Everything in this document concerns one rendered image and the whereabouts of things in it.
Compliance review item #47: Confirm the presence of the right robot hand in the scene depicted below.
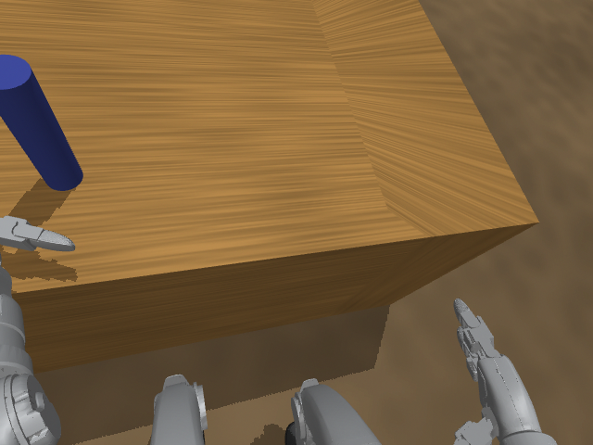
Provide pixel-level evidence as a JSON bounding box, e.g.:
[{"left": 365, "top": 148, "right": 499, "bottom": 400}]
[{"left": 454, "top": 299, "right": 542, "bottom": 445}]

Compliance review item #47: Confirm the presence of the left robot hand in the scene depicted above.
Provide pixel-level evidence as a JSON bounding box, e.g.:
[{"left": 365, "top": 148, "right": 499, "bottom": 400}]
[{"left": 0, "top": 215, "right": 75, "bottom": 251}]

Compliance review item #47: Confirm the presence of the can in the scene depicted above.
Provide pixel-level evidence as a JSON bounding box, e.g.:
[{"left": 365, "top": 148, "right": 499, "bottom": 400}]
[{"left": 0, "top": 55, "right": 83, "bottom": 191}]

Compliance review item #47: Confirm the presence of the left robot arm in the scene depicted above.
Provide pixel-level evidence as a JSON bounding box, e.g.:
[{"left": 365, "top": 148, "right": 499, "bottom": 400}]
[{"left": 0, "top": 253, "right": 61, "bottom": 445}]

